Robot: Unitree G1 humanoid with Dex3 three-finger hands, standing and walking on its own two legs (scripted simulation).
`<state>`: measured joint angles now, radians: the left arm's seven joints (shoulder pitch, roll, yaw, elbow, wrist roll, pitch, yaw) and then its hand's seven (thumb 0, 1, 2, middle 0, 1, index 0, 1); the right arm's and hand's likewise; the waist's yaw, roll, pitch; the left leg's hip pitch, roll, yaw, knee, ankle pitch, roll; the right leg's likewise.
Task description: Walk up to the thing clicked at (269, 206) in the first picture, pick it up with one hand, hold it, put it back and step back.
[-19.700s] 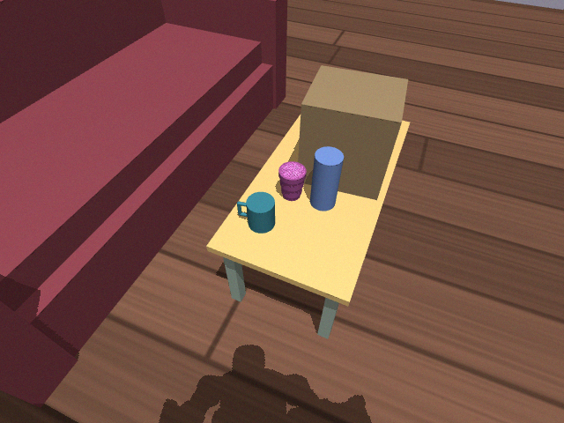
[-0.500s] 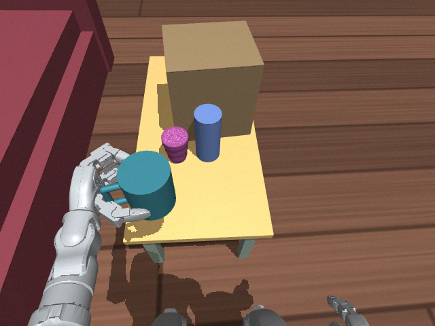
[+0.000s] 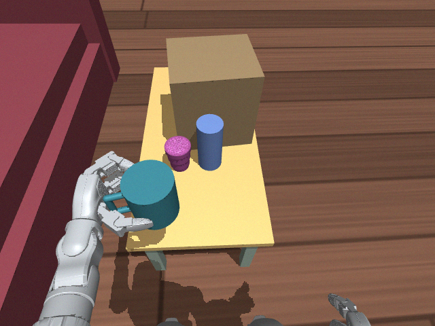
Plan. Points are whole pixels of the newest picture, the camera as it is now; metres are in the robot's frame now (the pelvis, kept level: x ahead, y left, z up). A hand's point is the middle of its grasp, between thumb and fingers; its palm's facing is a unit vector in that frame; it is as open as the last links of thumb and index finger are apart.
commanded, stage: hold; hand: left
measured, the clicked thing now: (142, 198) +0.34 +0.13 +0.04
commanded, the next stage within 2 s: none
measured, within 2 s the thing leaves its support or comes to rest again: neither
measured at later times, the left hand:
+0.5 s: hand (124, 194) +0.34 +0.16 +0.06, palm faces +0.00 -1.00 -0.02, open 11.2 cm
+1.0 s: hand (121, 197) +0.33 +0.16 +0.06, palm faces -0.01 -1.00 -0.03, open 11.2 cm
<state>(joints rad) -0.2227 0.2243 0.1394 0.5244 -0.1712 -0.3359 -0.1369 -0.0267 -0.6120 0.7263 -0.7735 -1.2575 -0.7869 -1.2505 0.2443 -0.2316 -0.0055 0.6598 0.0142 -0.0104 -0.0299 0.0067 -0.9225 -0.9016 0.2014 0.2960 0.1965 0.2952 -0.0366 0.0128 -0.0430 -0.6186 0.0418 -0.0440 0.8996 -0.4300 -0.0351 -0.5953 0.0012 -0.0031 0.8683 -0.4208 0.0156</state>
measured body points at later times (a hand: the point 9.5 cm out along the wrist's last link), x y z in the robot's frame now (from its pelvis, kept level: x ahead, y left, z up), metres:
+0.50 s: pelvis +0.00 +0.00 +0.01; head +0.04 +0.00 +0.46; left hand +0.33 +0.22 +0.06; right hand +0.13 -0.25 -0.10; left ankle +0.01 +0.14 -0.69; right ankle +0.01 -0.13 -0.69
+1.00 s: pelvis +0.00 +0.00 +0.01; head +0.04 +0.00 +0.46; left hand +0.32 +0.22 +0.06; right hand +0.12 -0.25 -0.10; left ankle +0.01 +0.14 -0.69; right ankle +0.01 -0.13 -0.69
